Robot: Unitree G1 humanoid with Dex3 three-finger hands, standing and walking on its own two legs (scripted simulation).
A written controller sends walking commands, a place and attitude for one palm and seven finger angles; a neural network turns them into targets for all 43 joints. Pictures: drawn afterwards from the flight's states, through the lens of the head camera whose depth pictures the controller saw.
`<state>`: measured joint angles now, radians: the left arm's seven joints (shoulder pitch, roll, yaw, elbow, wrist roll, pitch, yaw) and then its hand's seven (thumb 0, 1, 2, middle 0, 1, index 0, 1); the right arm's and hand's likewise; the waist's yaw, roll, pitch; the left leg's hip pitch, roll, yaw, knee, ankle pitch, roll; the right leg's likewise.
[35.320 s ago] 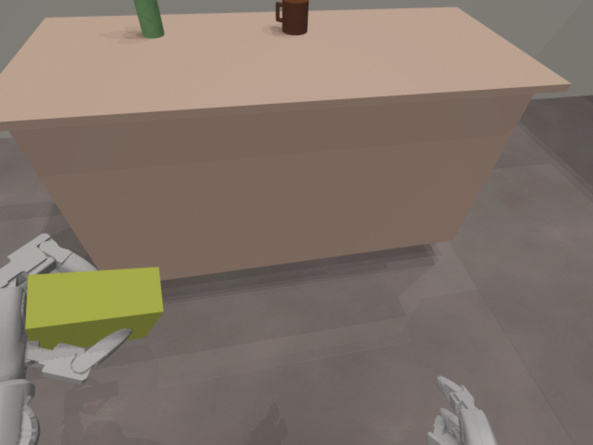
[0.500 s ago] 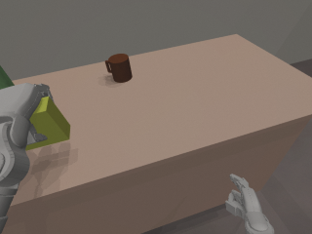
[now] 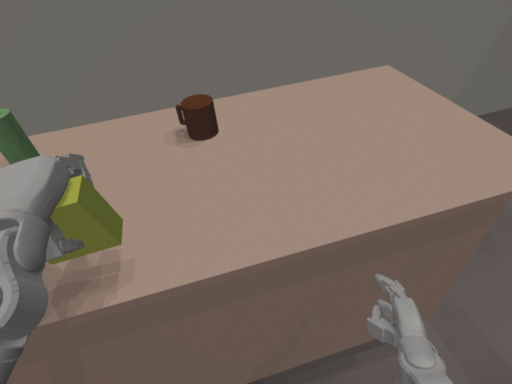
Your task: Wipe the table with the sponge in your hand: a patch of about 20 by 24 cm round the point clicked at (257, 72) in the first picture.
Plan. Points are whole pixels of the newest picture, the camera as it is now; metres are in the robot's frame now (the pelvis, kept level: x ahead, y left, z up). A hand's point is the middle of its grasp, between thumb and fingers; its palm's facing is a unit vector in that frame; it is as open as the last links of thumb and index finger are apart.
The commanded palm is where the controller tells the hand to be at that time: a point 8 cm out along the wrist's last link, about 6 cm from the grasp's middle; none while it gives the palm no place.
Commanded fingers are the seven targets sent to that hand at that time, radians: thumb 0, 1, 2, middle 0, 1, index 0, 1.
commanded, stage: bring the sponge back beside the body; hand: left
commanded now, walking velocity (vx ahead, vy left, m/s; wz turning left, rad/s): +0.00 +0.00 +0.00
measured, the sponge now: (73, 228) +0.23 +0.32 +0.17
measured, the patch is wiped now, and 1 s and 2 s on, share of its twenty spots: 0.90 0.90 0.90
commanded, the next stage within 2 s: step back with the hand held close in 1.00 s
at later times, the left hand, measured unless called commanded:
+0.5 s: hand (70, 224) +0.20 +0.28 +0.21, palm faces +0.29 -0.12 -0.95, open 9.3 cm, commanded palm +0.15 +0.28 +0.28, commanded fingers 0.00 0.10 1.30 -1.20 -1.60 -1.20 -1.60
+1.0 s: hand (69, 230) +0.19 +0.27 +0.21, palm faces +0.34 -0.17 -0.92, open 9.3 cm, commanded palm +0.14 +0.27 +0.28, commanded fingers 0.00 0.10 1.30 -1.20 -1.60 -1.20 -1.60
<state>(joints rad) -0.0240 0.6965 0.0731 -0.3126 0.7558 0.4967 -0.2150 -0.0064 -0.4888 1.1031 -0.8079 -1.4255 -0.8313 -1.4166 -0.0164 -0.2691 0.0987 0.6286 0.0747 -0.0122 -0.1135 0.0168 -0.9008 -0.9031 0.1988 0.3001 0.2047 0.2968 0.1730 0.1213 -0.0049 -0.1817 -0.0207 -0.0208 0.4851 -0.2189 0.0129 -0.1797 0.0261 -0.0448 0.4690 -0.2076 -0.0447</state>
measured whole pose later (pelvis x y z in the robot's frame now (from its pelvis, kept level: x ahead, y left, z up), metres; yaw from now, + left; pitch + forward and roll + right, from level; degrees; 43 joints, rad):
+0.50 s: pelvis -0.01 -0.01 +0.00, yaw -1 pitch -6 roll +0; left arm 0.10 0.64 0.09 -0.48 0.70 0.51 -0.13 -0.01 -0.49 1.10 -0.81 -1.42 -0.83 -1.42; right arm 0.01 -0.26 0.09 0.63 0.07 -0.02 -0.11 0.02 -0.90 -0.90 0.20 0.30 0.20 0.30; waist 0.17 0.13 -0.02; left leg -0.17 -0.01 0.00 0.49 -0.22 0.00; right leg -0.17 0.04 -0.03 0.48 -0.20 -0.05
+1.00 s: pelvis -0.01 -0.01 +0.00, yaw -2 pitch -7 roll +0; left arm 0.13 0.61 0.08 -0.51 0.68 0.53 -0.10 -0.01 -0.49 1.10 -0.81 -1.42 -0.83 -1.42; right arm 0.00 -0.25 0.09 0.62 0.07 -0.02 -0.11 0.02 -0.90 -0.90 0.20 0.30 0.20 0.30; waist 0.17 0.13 -0.02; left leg -0.15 0.00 0.00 0.49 -0.21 0.00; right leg -0.16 0.04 -0.02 0.48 -0.19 -0.05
